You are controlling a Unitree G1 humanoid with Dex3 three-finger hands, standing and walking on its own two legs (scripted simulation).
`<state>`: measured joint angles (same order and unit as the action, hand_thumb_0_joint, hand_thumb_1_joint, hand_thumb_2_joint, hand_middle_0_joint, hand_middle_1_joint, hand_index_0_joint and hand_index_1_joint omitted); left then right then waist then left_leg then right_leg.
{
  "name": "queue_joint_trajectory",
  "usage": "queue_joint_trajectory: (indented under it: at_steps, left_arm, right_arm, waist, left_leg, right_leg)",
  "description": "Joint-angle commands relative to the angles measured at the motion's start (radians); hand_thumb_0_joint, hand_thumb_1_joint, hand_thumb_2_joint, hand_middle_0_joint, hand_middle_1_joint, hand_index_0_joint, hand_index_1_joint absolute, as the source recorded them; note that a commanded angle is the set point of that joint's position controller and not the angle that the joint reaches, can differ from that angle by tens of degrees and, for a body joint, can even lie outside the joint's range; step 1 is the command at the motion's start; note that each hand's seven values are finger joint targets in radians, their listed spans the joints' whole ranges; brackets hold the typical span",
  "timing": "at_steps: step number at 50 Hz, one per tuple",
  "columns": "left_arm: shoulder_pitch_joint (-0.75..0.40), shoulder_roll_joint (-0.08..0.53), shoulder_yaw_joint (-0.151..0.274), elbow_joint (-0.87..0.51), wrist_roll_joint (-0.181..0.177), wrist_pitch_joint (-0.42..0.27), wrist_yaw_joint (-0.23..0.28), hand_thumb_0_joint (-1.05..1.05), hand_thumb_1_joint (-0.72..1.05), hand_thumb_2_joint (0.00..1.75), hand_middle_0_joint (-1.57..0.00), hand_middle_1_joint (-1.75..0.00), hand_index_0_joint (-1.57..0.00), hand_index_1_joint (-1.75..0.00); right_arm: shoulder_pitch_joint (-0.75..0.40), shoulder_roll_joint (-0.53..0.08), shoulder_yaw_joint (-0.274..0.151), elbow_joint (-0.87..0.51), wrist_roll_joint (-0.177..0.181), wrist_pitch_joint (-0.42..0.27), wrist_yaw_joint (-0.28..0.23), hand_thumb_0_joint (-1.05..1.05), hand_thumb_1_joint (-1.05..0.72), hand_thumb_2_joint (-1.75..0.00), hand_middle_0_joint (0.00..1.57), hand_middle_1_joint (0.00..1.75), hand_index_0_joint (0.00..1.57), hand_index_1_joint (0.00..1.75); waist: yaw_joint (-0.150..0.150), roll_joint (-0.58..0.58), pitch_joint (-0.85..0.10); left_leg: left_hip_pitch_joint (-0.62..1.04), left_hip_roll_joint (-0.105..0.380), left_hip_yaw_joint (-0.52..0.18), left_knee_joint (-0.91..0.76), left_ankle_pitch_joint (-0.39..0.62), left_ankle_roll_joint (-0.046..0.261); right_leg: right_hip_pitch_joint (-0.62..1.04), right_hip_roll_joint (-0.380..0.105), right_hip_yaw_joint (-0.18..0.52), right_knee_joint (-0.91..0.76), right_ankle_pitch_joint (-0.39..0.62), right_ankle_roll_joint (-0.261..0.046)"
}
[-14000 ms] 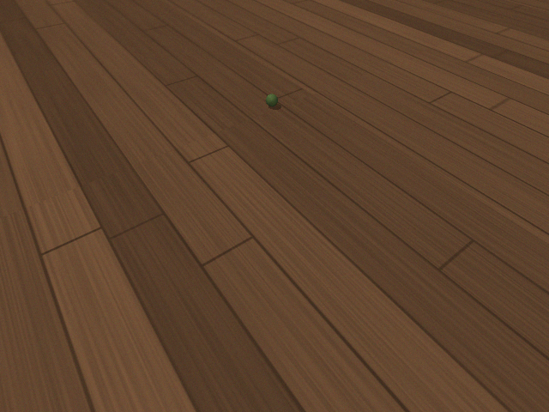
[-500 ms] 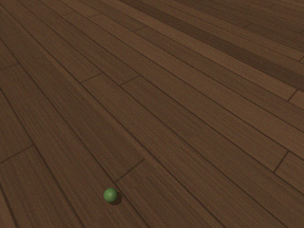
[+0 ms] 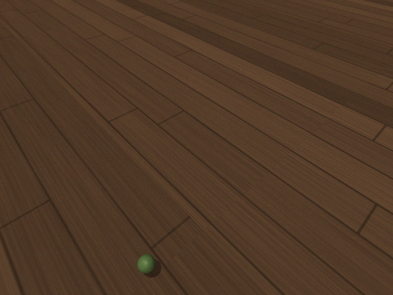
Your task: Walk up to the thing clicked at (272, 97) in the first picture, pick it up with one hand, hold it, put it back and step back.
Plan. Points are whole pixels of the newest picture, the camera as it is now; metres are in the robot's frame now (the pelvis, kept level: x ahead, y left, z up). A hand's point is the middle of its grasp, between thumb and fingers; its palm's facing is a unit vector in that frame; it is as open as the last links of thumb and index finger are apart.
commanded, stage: stand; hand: left
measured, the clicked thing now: (146, 263) +0.44 +0.25 -0.74
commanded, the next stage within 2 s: none
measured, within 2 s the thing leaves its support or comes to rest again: neither
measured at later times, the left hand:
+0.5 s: hand out of the picture +0.09 +0.25 -0.16, palm faces -0.04 -0.94 -0.34, open 7.4 cm
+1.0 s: hand out of the picture +0.10 +0.25 -0.15, palm faces -0.02 -0.94 -0.34, open 7.4 cm
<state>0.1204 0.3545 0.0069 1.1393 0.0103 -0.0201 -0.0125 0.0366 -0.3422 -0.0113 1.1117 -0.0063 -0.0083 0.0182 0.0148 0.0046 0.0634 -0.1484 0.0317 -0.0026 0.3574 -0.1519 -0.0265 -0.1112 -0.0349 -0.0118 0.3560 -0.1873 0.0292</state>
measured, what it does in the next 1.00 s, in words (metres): stands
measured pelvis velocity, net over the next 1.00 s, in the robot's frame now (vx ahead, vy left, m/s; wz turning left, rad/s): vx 0.02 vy -0.01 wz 0.00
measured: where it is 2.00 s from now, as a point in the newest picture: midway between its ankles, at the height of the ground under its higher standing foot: outside the picture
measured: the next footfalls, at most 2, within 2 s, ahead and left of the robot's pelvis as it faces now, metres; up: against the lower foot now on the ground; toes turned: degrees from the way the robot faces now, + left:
none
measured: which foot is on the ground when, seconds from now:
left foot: down 0.00-1.00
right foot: down 0.00-1.00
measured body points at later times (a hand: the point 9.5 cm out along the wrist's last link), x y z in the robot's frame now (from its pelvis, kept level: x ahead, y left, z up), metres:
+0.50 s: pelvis +0.01 -0.01 +0.00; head +0.02 +0.00 +0.45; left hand +0.09 +0.30 -0.13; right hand +0.07 -0.31 -0.13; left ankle +0.03 +0.14 -0.75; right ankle +0.01 -0.14 -0.75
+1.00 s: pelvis +0.02 -0.01 +0.00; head +0.03 -0.01 +0.45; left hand +0.10 +0.30 -0.13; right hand +0.11 -0.31 -0.13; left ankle +0.03 +0.14 -0.75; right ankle +0.01 -0.14 -0.75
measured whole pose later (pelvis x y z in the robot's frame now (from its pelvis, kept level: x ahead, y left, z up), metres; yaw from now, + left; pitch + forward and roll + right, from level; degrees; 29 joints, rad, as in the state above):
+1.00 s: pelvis +0.02 -0.01 +0.00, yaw +0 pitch -2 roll +0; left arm 0.10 0.35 0.00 1.13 0.01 -0.01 -0.01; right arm 0.08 -0.35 0.00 1.14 -0.01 -0.01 0.01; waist 0.00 0.00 0.05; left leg -0.13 0.04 0.00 0.33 -0.16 -0.04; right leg -0.10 -0.02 -0.01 0.33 -0.20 0.02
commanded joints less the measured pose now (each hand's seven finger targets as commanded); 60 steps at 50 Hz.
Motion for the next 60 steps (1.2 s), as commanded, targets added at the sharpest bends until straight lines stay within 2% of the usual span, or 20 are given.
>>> queue_joint_trajectory:
  at_steps: [1,3,7,9,12,15,18,21,24,30,34,42,48,54,60]
  left_arm:
    - [-0.051,0.217,0.036,-0.063,-0.001,-0.023,0.014,0.0,0.9,0.9,-0.2,-0.3,-0.2,-0.3]
    - [-0.059,0.222,0.038,-0.065,-0.003,-0.023,0.014,0.0,0.9,0.9,-0.2,-0.3,-0.2,-0.3]
    - [-0.063,0.229,0.039,-0.065,-0.001,-0.016,0.015,0.0,0.9,0.9,-0.2,-0.3,-0.2,-0.3]
    - [-0.06,0.229,0.039,-0.066,-0.002,-0.016,0.014,0.0,0.9,0.9,-0.2,-0.3,-0.2,-0.3]
    - [-0.054,0.224,0.038,-0.066,-0.002,-0.014,0.013,0.0,0.9,0.9,-0.2,-0.3,-0.2,-0.3]
    - [-0.049,0.227,0.037,-0.069,-0.002,-0.014,0.013,0.0,0.9,0.9,-0.2,-0.3,-0.2,-0.3]
    - [-0.056,0.224,0.037,-0.07,-0.005,-0.013,0.013,0.0,0.9,0.9,-0.2,-0.3,-0.2,-0.3]
    - [-0.054,0.224,0.036,-0.072,-0.003,-0.012,0.013,0.0,0.9,0.9,-0.2,-0.3,-0.2,-0.3]
    - [-0.059,0.223,0.033,-0.078,-0.004,-0.014,0.013,0.0,0.9,0.9,-0.2,-0.3,-0.2,-0.3]
    - [-0.061,0.219,0.034,-0.072,-0.007,-0.013,0.014,0.0,0.9,0.9,-0.2,-0.3,-0.2,-0.3]
    - [-0.059,0.219,0.032,-0.072,-0.004,-0.011,0.014,0.0,0.9,0.9,-0.2,-0.3,-0.2,-0.3]
    - [-0.06,0.223,0.035,-0.072,-0.003,-0.014,0.015,0.0,0.9,0.9,-0.2,-0.3,-0.2,-0.3]
    - [-0.059,0.216,0.033,-0.068,-0.004,-0.011,0.016,0.0,0.9,0.9,-0.2,-0.3,-0.2,-0.3]
    - [-0.056,0.215,0.033,-0.071,-0.002,-0.013,0.015,0.0,0.9,0.9,-0.2,-0.3,-0.2,-0.3]
    - [-0.054,0.223,0.035,-0.067,-0.003,-0.009,0.018,0.0,0.9,0.9,-0.2,-0.3,-0.2,-0.3]
  right_arm:
    - [-0.055,-0.207,-0.04,-0.05,-0.001,-0.021,-0.009,0.0,-0.9,-0.9,0.2,0.3,0.2,0.3]
    - [-0.042,-0.209,-0.038,-0.044,-0.003,-0.024,-0.01,0.0,-0.9,-0.9,0.2,0.3,0.2,0.3]
    - [-0.034,-0.213,-0.039,-0.036,-0.004,-0.018,-0.011,0.0,-0.9,-0.9,0.2,0.3,0.2,0.3]
    - [-0.023,-0.217,-0.038,-0.03,-0.002,-0.018,-0.011,0.0,-0.9,-0.9,0.2,0.3,0.2,0.3]
    - [-0.014,-0.217,-0.038,-0.026,-0.005,-0.019,-0.012,0.0,-0.9,-0.9,0.2,0.3,0.2,0.3]
    - [-0.008,-0.215,-0.036,-0.026,-0.003,-0.02,-0.012,0.0,-0.9,-0.9,0.2,0.3,0.2,0.3]
    - [0.011,-0.22,-0.034,-0.019,-0.003,-0.018,-0.014,0.0,-0.9,-0.9,0.2,0.3,0.2,0.3]
    - [0.015,-0.221,-0.034,-0.019,-0.005,-0.018,-0.014,0.0,-0.9,-0.9,0.2,0.3,0.2,0.3]
    - [0.021,-0.22,-0.032,-0.021,-0.003,-0.021,-0.016,0.0,-0.9,-0.9,0.2,0.3,0.2,0.3]
    - [0.018,-0.221,-0.029,-0.019,0.0,-0.022,-0.018,0.0,-0.9,-0.9,0.2,0.3,0.2,0.3]
    - [0.014,-0.219,-0.027,-0.02,-0.001,-0.019,-0.018,0.0,-0.9,-0.9,0.2,0.3,0.2,0.3]
    - [0.005,-0.221,-0.027,-0.026,0.002,-0.02,-0.02,0.0,-0.9,-0.9,0.2,0.3,0.2,0.3]
    - [-0.003,-0.225,-0.026,-0.025,-0.001,-0.018,-0.021,0.0,-0.9,-0.9,0.2,0.3,0.2,0.3]
    - [-0.003,-0.227,-0.026,-0.03,0.001,-0.02,-0.021,0.0,-0.9,-0.9,0.2,0.3,0.2,0.3]
    - [0.003,-0.218,-0.023,-0.028,-0.001,-0.018,-0.021,0.0,-0.9,-0.9,0.2,0.3,0.2,0.3]
  waist:
    - [-0.013,-0.013,-0.087]
    - [-0.017,-0.004,-0.093]
    - [-0.016,-0.013,-0.059]
    - [-0.015,-0.001,-0.073]
    - [-0.012,-0.009,-0.065]
    - [-0.013,-0.007,-0.077]
    - [-0.017,0.0,-0.064]
    - [-0.016,-0.004,-0.071]
    - [-0.02,0.0,-0.104]
    - [-0.019,0.003,-0.106]
    - [-0.022,-0.013,-0.08]
    - [-0.023,-0.001,-0.117]
    - [-0.017,-0.002,-0.076]
    - [-0.018,0.004,-0.116]
    - [-0.017,-0.011,-0.081]
  left_leg:
    - [0.048,0.091,-0.084,-0.062,0.042,0.04]
    - [0.037,0.09,-0.081,-0.068,0.045,0.036]
    - [0.011,0.086,-0.085,-0.082,-0.022,0.031]
    - [0.009,0.09,-0.087,-0.08,-0.014,0.035]
    - [-0.005,0.087,-0.087,-0.087,-0.031,0.029]
    - [0.011,0.091,-0.089,-0.084,0.018,0.031]
    - [-0.001,0.088,-0.087,-0.084,-0.022,0.032]
    - [0.002,0.092,-0.087,-0.083,0.012,0.029]
    - [0.03,0.099,-0.081,-0.066,0.097,0.031]
    - [0.033,0.102,-0.08,-0.065,0.143,0.031]
    - [0.037,0.1,-0.077,-0.069,0.102,0.027]
    - [0.072,0.104,-0.068,-0.055,0.156,0.031]
    - [0.039,0.101,-0.073,-0.075,0.1,0.028]
    - [0.069,0.105,-0.067,-0.059,0.16,0.033]
    - [0.046,0.101,-0.073,-0.076,0.122,0.029]
  right_leg:
    - [-0.034,-0.099,0.093,-0.09,0.035,-0.038]
    - [-0.019,-0.099,0.092,-0.085,0.049,-0.039]
    - [-0.05,-0.093,0.092,-0.098,-0.046,-0.041]
    - [-0.027,-0.098,0.094,-0.092,-0.019,-0.043]
    - [-0.037,-0.093,0.093,-0.094,-0.049,-0.043]
    - [-0.027,-0.093,0.088,-0.083,-0.001,-0.044]
    - [-0.036,-0.093,0.096,-0.092,-0.027,-0.044]
    - [-0.03,-0.093,0.092,-0.087,-0.008,-0.044]
    - [-0.011,-0.096,0.089,-0.073,0.073,-0.045]
    - [0.006,-0.094,0.079,-0.063,0.129,-0.042]
    - [-0.024,-0.092,0.081,-0.08,0.085,-0.039]
    - [0.008,-0.101,0.083,-0.076,0.165,-0.04]
    - [-0.006,-0.094,0.078,-0.093,0.094,-0.037]
    - [0.02,-0.099,0.077,-0.077,0.164,-0.04]
    - [0.002,-0.095,0.072,-0.088,0.111,-0.039]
